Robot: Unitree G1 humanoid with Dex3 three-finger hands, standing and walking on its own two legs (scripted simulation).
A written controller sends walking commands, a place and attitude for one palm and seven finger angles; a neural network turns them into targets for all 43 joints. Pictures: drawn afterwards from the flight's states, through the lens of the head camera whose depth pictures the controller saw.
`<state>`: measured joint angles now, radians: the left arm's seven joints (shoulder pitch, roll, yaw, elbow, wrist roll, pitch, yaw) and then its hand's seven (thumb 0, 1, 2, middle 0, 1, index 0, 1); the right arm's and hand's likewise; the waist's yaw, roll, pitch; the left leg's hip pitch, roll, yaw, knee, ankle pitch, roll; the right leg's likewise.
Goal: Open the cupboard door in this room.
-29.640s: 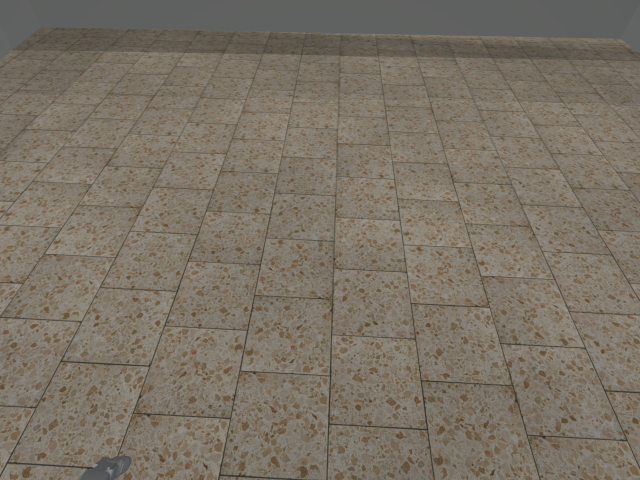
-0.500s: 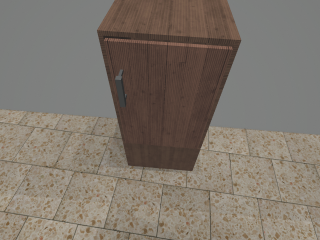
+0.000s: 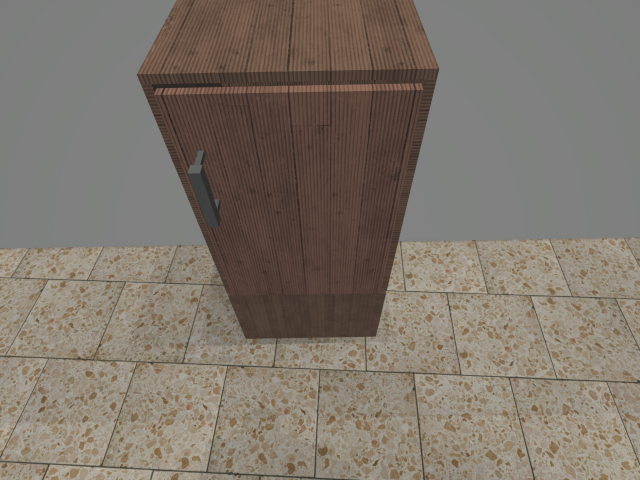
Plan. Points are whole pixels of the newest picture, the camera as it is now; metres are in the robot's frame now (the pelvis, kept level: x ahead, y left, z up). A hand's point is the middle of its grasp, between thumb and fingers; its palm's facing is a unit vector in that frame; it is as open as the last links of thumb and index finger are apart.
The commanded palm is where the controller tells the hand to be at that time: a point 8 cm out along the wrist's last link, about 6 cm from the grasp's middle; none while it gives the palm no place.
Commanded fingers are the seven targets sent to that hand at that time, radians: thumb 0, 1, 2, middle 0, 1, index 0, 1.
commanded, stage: come to a stop and stand still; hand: left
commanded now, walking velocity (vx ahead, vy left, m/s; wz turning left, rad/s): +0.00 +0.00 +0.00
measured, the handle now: (207, 190) +0.57 +0.21 -0.01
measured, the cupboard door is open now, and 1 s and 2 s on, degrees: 0 0 0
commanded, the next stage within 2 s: look again from close up in 0.30 s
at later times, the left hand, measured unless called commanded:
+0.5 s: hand out of the picture -0.01 +0.18 -0.17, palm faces +0.01 -0.98 -0.21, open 7.3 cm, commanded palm none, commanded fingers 0.00 0.90 0.90 -0.20 -0.30 -0.20 -0.30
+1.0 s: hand out of the picture +0.01 +0.19 -0.17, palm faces -0.01 -0.98 -0.20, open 7.3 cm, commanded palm +0.10 +0.24 -0.07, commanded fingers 0.00 0.88 0.89 -0.20 -0.31 -0.20 -0.31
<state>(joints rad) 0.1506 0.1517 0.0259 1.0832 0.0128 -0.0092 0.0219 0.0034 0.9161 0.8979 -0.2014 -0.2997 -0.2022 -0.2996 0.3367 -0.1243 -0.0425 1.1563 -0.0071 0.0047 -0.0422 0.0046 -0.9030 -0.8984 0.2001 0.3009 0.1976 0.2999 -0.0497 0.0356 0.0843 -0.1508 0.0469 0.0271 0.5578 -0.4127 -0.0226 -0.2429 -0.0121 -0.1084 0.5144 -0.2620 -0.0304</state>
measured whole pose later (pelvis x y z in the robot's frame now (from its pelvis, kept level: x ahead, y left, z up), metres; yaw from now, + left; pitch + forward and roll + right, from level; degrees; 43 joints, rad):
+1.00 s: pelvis +0.00 +0.02 +0.00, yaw -1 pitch -1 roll +1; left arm 0.28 0.15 -0.01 1.12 0.02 -0.01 0.03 0.01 0.92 0.90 -0.20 -0.30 -0.20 -0.30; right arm 0.33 -0.12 0.02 1.12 -0.02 -0.03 -0.02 0.01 -0.91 -0.90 0.20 0.30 0.20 0.30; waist 0.00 0.01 0.03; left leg -0.14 0.00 0.10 0.45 -0.29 0.02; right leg -0.23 -0.05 -0.07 0.50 -0.25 0.00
